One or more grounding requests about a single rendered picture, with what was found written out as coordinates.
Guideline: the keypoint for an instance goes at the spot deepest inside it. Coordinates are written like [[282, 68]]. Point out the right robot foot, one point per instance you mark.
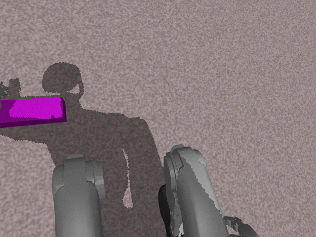
[[165, 210]]

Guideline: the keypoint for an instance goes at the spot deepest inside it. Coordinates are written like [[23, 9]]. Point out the right robot hand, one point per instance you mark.
[[244, 230]]

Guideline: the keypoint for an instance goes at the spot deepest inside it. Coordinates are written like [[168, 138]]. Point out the left robot hand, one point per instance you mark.
[[4, 91]]

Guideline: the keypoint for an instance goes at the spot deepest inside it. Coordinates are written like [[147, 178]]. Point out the carton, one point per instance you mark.
[[22, 112]]

